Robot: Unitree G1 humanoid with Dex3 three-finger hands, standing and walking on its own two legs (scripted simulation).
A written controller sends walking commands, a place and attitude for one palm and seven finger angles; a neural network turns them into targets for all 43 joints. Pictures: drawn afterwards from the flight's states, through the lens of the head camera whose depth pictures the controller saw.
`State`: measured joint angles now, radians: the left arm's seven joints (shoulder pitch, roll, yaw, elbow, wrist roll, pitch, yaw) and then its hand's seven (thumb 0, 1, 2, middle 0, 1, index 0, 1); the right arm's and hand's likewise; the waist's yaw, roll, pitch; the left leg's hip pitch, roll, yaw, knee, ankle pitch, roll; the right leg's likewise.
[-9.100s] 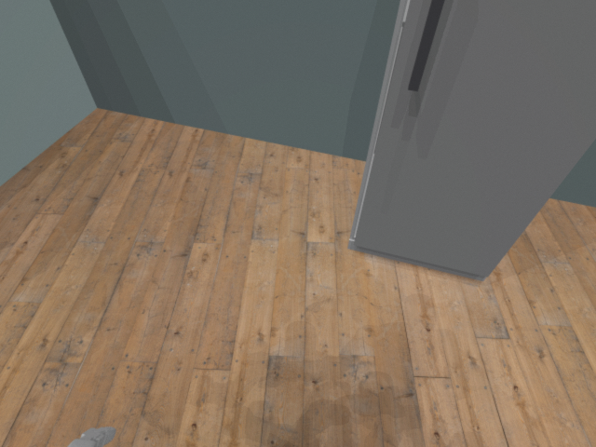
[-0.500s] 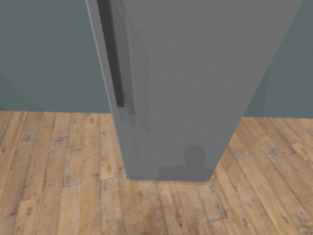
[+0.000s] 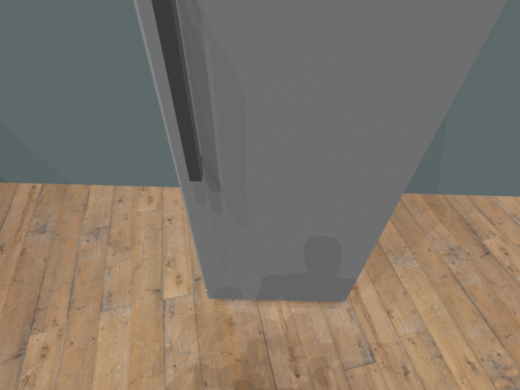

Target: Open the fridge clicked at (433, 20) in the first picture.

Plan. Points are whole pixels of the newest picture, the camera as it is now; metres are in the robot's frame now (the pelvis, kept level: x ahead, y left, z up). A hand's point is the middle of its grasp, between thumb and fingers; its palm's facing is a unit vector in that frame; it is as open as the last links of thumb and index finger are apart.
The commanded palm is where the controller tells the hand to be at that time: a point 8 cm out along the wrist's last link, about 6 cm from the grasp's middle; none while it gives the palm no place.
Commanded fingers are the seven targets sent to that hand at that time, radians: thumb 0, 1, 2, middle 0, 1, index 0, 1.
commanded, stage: look again from close up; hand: left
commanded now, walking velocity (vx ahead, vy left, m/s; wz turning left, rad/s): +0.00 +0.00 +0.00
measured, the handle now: (182, 81) +0.52 +0.16 +0.22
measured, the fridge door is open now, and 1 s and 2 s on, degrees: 0 0 0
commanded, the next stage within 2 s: none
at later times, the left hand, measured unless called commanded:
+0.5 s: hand out of the picture +0.07 +0.24 -0.16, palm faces -0.02 -0.95 -0.31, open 7.4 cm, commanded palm none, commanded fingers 0.00 0.90 0.90 -0.20 -0.30 -0.20 -0.30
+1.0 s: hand out of the picture +0.07 +0.24 -0.16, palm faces -0.01 -0.95 -0.31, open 7.4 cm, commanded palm none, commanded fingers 0.00 0.90 0.90 -0.20 -0.30 -0.20 -0.30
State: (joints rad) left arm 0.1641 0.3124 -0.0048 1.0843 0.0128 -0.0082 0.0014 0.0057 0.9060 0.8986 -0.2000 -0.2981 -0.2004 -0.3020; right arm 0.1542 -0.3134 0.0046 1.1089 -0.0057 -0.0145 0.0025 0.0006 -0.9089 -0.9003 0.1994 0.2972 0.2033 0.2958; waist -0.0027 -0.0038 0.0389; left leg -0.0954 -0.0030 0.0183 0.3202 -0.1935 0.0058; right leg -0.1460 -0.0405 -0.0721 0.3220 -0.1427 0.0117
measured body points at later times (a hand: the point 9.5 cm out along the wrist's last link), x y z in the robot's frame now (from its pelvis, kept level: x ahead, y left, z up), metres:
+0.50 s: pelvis +0.01 +0.00 +0.00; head +0.01 +0.00 +0.45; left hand +0.07 +0.29 -0.14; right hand +0.07 -0.29 -0.14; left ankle -0.01 +0.11 -0.75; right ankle +0.02 -0.13 -0.75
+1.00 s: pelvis +0.01 +0.00 +0.00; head +0.02 +0.00 +0.45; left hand +0.07 +0.29 -0.14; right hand +0.08 -0.29 -0.13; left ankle -0.01 +0.11 -0.75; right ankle +0.02 -0.13 -0.75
